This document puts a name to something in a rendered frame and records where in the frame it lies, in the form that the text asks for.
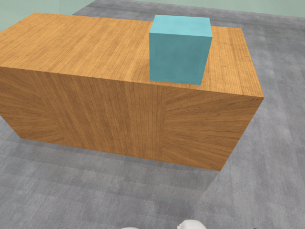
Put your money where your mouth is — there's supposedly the robot right thigh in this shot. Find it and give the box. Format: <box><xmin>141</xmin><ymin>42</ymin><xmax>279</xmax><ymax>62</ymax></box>
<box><xmin>177</xmin><ymin>219</ymin><xmax>207</xmax><ymax>229</ymax></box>

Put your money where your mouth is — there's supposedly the carton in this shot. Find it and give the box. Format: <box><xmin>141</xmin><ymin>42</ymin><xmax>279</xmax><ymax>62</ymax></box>
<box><xmin>149</xmin><ymin>15</ymin><xmax>213</xmax><ymax>85</ymax></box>

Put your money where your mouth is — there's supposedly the pedestal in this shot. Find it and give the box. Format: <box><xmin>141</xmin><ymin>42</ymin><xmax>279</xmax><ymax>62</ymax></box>
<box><xmin>0</xmin><ymin>12</ymin><xmax>264</xmax><ymax>171</ymax></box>

